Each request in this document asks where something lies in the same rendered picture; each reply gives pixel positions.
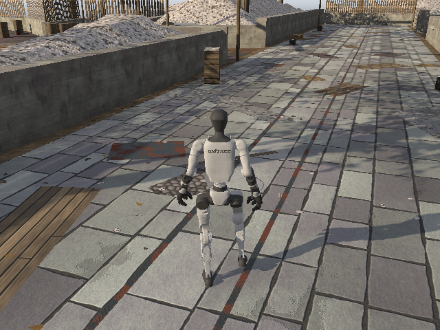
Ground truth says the right robot hand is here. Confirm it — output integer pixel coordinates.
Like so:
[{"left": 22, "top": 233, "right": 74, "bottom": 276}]
[{"left": 247, "top": 195, "right": 263, "bottom": 211}]

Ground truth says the robot right upper arm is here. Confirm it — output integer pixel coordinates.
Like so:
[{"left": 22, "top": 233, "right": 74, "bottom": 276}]
[{"left": 234, "top": 139, "right": 252, "bottom": 177}]

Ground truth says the left robot forearm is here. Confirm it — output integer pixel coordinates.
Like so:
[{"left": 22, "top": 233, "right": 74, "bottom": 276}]
[{"left": 179, "top": 166, "right": 193, "bottom": 194}]

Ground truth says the right robot forearm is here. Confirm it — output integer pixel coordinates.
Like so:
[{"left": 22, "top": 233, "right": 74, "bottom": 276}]
[{"left": 246, "top": 167, "right": 261, "bottom": 197}]

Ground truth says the robot left upper arm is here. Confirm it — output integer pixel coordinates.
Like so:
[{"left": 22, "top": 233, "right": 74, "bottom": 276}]
[{"left": 186, "top": 139, "right": 205, "bottom": 177}]

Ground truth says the humanoid robot torso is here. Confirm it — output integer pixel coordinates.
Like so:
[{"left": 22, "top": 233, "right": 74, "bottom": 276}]
[{"left": 203, "top": 136, "right": 236, "bottom": 206}]

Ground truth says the right robot foot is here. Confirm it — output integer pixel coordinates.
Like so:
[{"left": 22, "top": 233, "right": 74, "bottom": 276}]
[{"left": 238, "top": 255, "right": 248, "bottom": 267}]

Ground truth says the left robot hand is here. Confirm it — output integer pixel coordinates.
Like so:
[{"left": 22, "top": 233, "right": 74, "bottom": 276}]
[{"left": 177, "top": 190, "right": 193, "bottom": 206}]

